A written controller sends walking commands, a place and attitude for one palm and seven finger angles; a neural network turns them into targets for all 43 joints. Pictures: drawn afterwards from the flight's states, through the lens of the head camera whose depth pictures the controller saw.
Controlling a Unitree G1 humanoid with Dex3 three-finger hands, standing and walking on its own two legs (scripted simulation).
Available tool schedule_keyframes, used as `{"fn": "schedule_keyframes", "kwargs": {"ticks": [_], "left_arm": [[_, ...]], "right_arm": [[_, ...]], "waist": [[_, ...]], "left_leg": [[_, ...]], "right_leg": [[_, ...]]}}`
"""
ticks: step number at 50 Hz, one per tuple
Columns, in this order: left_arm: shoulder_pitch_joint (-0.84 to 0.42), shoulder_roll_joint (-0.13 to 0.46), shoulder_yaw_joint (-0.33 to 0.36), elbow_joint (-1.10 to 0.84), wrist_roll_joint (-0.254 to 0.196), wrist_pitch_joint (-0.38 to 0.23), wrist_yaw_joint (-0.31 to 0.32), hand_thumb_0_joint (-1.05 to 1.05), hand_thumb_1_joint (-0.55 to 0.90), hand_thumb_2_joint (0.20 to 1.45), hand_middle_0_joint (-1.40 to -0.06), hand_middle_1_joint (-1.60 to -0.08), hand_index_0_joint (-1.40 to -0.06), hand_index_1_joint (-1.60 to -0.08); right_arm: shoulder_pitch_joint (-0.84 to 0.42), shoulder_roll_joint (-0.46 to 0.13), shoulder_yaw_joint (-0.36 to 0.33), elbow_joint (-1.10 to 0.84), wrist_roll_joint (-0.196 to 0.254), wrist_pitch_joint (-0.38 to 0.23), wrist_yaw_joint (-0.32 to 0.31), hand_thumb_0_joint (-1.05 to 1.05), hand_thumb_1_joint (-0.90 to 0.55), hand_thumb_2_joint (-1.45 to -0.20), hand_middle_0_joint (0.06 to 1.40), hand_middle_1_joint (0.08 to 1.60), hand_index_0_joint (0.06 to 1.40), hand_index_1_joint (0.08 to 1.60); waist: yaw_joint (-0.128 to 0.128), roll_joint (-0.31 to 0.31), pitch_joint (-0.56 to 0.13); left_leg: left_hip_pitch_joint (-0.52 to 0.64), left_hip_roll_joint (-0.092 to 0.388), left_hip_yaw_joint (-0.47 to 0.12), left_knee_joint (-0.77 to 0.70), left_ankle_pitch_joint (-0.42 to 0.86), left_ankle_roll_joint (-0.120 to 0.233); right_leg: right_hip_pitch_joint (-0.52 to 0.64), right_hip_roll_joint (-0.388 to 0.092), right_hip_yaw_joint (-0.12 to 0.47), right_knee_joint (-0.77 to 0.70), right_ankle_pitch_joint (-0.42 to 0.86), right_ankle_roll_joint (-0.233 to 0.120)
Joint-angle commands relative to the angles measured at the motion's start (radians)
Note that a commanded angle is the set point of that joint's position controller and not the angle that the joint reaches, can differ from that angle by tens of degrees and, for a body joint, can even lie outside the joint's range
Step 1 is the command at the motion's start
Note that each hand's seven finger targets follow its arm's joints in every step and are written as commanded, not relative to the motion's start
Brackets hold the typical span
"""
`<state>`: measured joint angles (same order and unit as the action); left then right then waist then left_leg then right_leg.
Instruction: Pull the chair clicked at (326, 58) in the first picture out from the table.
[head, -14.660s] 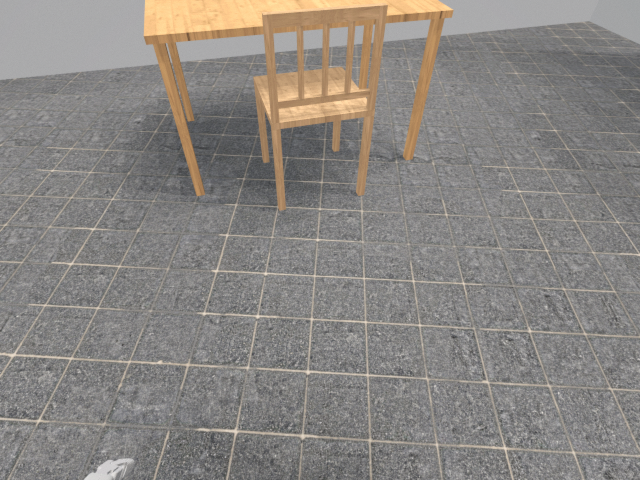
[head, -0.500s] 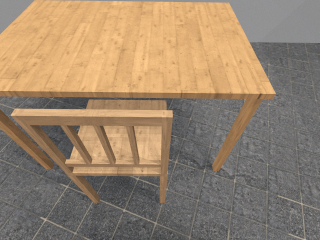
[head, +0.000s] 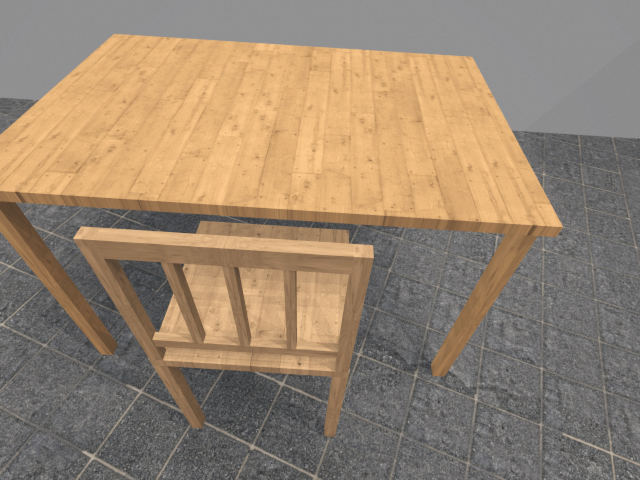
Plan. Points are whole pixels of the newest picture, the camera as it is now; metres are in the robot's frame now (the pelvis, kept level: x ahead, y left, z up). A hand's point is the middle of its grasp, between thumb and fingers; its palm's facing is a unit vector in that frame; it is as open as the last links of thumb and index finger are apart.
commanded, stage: come to a stop and stand still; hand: left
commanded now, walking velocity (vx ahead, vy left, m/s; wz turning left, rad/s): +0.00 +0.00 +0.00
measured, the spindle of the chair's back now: (238, 306) +0.41 +0.17 -0.11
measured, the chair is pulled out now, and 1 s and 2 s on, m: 0.00 0.00 0.00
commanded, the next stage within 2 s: look again from close up in 0.60 s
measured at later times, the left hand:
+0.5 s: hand out of the picture +0.01 +0.15 -0.18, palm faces +0.02 -0.99 -0.14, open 7.4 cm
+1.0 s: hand out of the picture +0.03 +0.18 -0.18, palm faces +0.03 -0.97 -0.23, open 7.4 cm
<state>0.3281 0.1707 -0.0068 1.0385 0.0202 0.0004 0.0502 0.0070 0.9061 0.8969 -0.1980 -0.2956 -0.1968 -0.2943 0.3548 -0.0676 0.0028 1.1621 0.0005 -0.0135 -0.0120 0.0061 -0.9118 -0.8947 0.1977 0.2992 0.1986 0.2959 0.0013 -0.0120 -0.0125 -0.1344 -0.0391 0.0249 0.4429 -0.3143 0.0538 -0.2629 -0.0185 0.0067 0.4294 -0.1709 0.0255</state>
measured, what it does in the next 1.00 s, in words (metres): stands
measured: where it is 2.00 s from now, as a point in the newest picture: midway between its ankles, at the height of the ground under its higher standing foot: outside the picture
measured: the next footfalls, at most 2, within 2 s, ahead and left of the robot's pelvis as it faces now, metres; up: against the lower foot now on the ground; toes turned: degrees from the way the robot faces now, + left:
none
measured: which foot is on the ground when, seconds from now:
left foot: down 0.00-1.00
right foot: down 0.00-1.00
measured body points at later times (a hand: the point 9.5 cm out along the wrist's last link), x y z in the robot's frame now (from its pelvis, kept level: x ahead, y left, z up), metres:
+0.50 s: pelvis +0.03 +0.01 +0.00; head +0.04 +0.02 +0.45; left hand +0.01 +0.20 -0.17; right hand +0.00 -0.20 -0.16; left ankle -0.05 +0.08 -0.74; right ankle +0.04 -0.14 -0.74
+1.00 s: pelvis +0.03 +0.01 -0.01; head +0.04 -0.01 +0.44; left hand +0.03 +0.23 -0.16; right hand +0.03 -0.21 -0.17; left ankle -0.05 +0.08 -0.74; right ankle +0.04 -0.14 -0.74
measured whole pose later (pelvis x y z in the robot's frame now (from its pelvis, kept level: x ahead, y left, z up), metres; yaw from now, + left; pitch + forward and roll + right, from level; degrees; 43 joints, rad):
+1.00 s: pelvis +0.03 +0.01 -0.01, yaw +0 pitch -1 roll +0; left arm 0.29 0.14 -0.02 1.08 0.01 -0.01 0.05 0.01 0.90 0.90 -0.20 -0.30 -0.20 -0.29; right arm 0.31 -0.16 0.01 1.07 -0.01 -0.02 -0.03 0.02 -0.92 -0.89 0.20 0.30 0.20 0.30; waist 0.00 0.04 0.02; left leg -0.11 -0.06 0.02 0.51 -0.40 0.06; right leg -0.26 -0.04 0.01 0.56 -0.29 0.03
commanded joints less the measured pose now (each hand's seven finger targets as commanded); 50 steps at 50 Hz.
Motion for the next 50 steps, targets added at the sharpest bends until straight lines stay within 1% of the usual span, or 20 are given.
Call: {"fn": "schedule_keyframes", "kwargs": {"ticks": [1,6,7,9,15,19,24,27,34,35,36,37,38,40,41,42,43,46,48,50], "left_arm": [[0.088,0.042,0.011,-0.012,-0.005,-0.017,0.003,0.0,0.9,0.9,-0.2,-0.3,-0.2,-0.3],[0.118,0.029,0.008,0.015,-0.008,-0.022,0.006,0.0,0.9,0.9,-0.2,-0.3,-0.2,-0.3],[0.115,0.03,0.007,0.017,-0.01,-0.022,0.006,0.0,0.9,0.9,-0.2,-0.3,-0.2,-0.3],[0.127,0.024,0.007,0.024,-0.009,-0.024,0.008,0.0,0.9,0.9,-0.2,-0.3,-0.2,-0.3],[0.134,0.015,0.006,0.043,-0.009,-0.023,0.01,0.0,0.9,0.9,-0.2,-0.3,-0.2,-0.3],[0.133,0.015,0.007,0.044,-0.01,-0.023,0.011,0.0,0.9,0.9,-0.2,-0.3,-0.2,-0.3],[0.117,0.02,0.008,0.041,-0.01,-0.021,0.01,0.0,0.9,0.9,-0.2,-0.3,-0.2,-0.3],[0.108,0.022,0.007,0.04,-0.011,-0.02,0.009,0.0,0.9,0.9,-0.2,-0.3,-0.2,-0.3],[0.102,0.027,0.009,0.032,-0.012,-0.019,0.009,0.0,0.9,0.9,-0.2,-0.3,-0.2,-0.3],[0.104,0.083,0.021,0.071,0.004,-0.036,0.038,0.0,0.9,0.9,-0.2,-0.3,-0.2,-0.3],[0.1,0.087,0.02,0.036,-0.006,-0.035,0.029,0.0,0.9,0.9,-0.2,-0.3,-0.2,-0.3],[0.066,0.095,0.022,0.025,-0.012,-0.031,0.012,0.0,0.9,0.9,-0.2,-0.3,-0.2,-0.3],[0.047,0.072,0.013,0.019,-0.012,-0.03,0.005,0.0,0.9,0.9,-0.2,-0.3,-0.2,-0.3],[0.03,0.047,0.007,0.008,-0.007,-0.027,0.0,0.0,0.9,0.9,-0.2,-0.3,-0.2,-0.3],[0.026,0.043,0.006,0.012,-0.009,-0.029,0.0,0.0,0.9,0.9,-0.2,-0.3,-0.2,-0.3],[0.021,0.05,0.008,0.008,-0.013,-0.03,-0.003,0.0,0.9,0.9,-0.2,-0.3,-0.2,-0.3],[0.015,0.05,0.008,0.009,-0.013,-0.029,-0.002,0.0,0.9,0.9,-0.2,-0.3,-0.2,-0.3],[0.006,0.054,0.008,0.007,-0.014,-0.025,-0.001,0.0,0.9,0.9,-0.2,-0.3,-0.2,-0.3],[-0.004,0.061,0.009,0.002,-0.014,-0.021,-0.002,0.0,0.9,0.9,-0.2,-0.3,-0.2,-0.3],[-0.001,0.065,0.011,-0.002,-0.012,-0.021,-0.001,0.0,0.9,0.9,-0.2,-0.3,-0.2,-0.3]], "right_arm": [[0.075,-0.119,-0.019,-0.012,0.001,-0.028,-0.021,0.0,-0.9,-0.9,0.2,0.3,0.2,0.3],[0.094,-0.108,-0.018,0.008,0.004,-0.034,-0.029,0.0,-0.9,-0.9,0.2,0.3,0.2,0.3],[0.092,-0.106,-0.018,0.009,0.005,-0.033,-0.031,0.0,-0.9,-0.9,0.2,0.3,0.2,0.3],[0.09,-0.102,-0.015,0.017,0.005,-0.036,-0.033,0.0,-0.9,-0.9,0.2,0.3,0.2,0.3],[0.085,-0.098,-0.015,0.026,0.004,-0.035,-0.039,0.0,-0.9,-0.9,0.2,0.3,0.2,0.3],[0.077,-0.101,-0.014,0.027,0.003,-0.037,-0.041,0.0,-0.9,-0.9,0.2,0.3,0.2,0.3],[0.071,-0.107,-0.013,0.025,0.003,-0.036,-0.042,0.0,-0.9,-0.9,0.2,0.3,0.2,0.3],[0.071,-0.109,-0.013,0.024,0.002,-0.035,-0.042,0.0,-0.9,-0.9,0.2,0.3,0.2,0.3],[0.073,-0.117,-0.013,0.024,0.002,-0.036,-0.042,0.0,-0.9,-0.9,0.2,0.3,0.2,0.3],[-0.023,-0.191,-0.013,-0.082,0.004,-0.034,-0.029,0.0,-0.9,-0.9,0.2,0.3,0.2,0.3],[0.02,-0.155,-0.011,-0.108,-0.014,-0.03,-0.027,0.0,-0.9,-0.9,0.2,0.3,0.2,0.3],[-0.014,-0.146,-0.013,-0.102,-0.019,-0.03,-0.023,0.0,-0.9,-0.9,0.2,0.3,0.2,0.3],[0.01,-0.149,-0.011,-0.112,-0.02,-0.033,-0.025,0.0,-0.9,-0.9,0.2,0.3,0.2,0.3],[0.021,-0.158,-0.009,-0.134,-0.017,-0.039,-0.027,0.0,-0.9,-0.9,0.2,0.3,0.2,0.3],[0.027,-0.165,-0.01,-0.136,-0.016,-0.04,-0.03,0.0,-0.9,-0.9,0.2,0.3,0.2,0.3],[0.03,-0.17,-0.009,-0.142,-0.015,-0.041,-0.03,0.0,-0.9,-0.9,0.2,0.3,0.2,0.3],[0.03,-0.174,-0.01,-0.145,-0.014,-0.039,-0.031,0.0,-0.9,-0.9,0.2,0.3,0.2,0.3],[0.026,-0.177,-0.009,-0.141,-0.011,-0.034,-0.029,0.0,-0.9,-0.9,0.2,0.3,0.2,0.3],[0.016,-0.182,-0.009,-0.138,-0.013,-0.032,-0.027,0.0,-0.9,-0.9,0.2,0.3,0.2,0.3],[0.012,-0.185,-0.008,-0.135,-0.012,-0.032,-0.027,0.0,-0.9,-0.9,0.2,0.3,0.2,0.3]], "waist": [[0.006,0.023,0.096],[-0.003,0.001,0.055],[-0.005,0.023,0.065],[-0.004,0.014,0.066],[-0.007,0.025,0.069],[-0.004,0.046,0.066],[-0.003,0.038,0.086],[-0.003,0.055,0.092],[0.0,0.018,0.088],[0.014,0.039,0.158],[0.003,0.096,0.097],[0.019,0.134,0.088],[0.007,0.129,0.044],[0.005,0.11,0.014],[0.003,0.068,0.01],[0.004,0.056,0.003],[-0.001,0.016,0.02],[-0.006,-0.032,0.073],[-0.005,0.01,0.111],[-0.006,-0.003,0.112]], "left_leg": [[-0.087,0.156,-0.15,-0.139,0.183,0.006],[-0.018,0.15,-0.118,-0.096,0.321,0.0],[-0.023,0.149,-0.117,-0.098,0.327,0.001],[-0.017,0.148,-0.11,-0.083,0.374,-0.003],[-0.001,0.146,-0.102,-0.079,0.384,-0.007],[0.013,0.148,-0.102,-0.077,0.439,-0.01],[-0.002,0.148,-0.104,-0.085,0.419,-0.011],[-0.004,0.149,-0.104,-0.096,0.412,-0.009],[-0.005,0.148,-0.105,-0.093,0.419,-0.009],[-0.133,0.157,-0.06,0.048,0.597,-0.045],[-0.141,0.101,-0.075,-0.008,0.304,-0.053],[-0.133,0.1,-0.082,-0.047,0.212,-0.031],[-0.138,0.124,-0.117,-0.055,0.182,-0.019],[-0.105,0.149,-0.143,-0.05,0.339,-0.012],[-0.08,0.15,-0.139,-0.027,0.428,-0.01],[-0.073,0.15,-0.138,-0.028,0.411,-0.008],[-0.073,0.142,-0.134,-0.022,0.405,-0.01],[-0.08,0.127,-0.12,-0.039,0.319,-0.013],[-0.098,0.128,-0.124,-0.062,0.285,-0.011],[-0.088,0.125,-0.116,-0.063,0.296,-0.013]], "right_leg": [[0.027,-0.057,0.063,-0.035,0.055,-0.044],[0.039,-0.067,0.069,-0.025,0.13,-0.049],[0.039,-0.064,0.071,-0.026,0.126,-0.052],[0.045,-0.069,0.072,-0.018,0.163,-0.054],[0.048,-0.072,0.079,-0.02,0.175,-0.059],[0.055,-0.071,0.077,-0.014,0.194,-0.061],[0.059,-0.072,0.077,-0.022,0.185,-0.059],[0.06,-0.068,0.074,-0.024,0.17,-0.058],[0.071,-0.071,0.077,-0.023,0.192,-0.058],[0.057,-0.107,0.038,0.038,0.409,-0.047],[0.092,-0.101,0.067,0.075,0.216,-0.069],[0.07,-0.084,0.065,0.083,0.128,-0.073],[0.072,-0.07,0.047,0.086,0.017,-0.073],[0.065,-0.045,0.017,0.118,0.027,-0.068],[0.07,-0.048,0.013,0.119,0.061,-0.069],[0.075,-0.05,0.028,0.109,0.062,-0.074],[0.072,-0.053,0.035,0.108,0.087,-0.077],[0.057,-0.07,0.055,0.089,0.124,-0.075],[0.04,-0.063,0.059,0.083,0.084,-0.073],[0.046,-0.065,0.065,0.079,0.108,-0.073]]}}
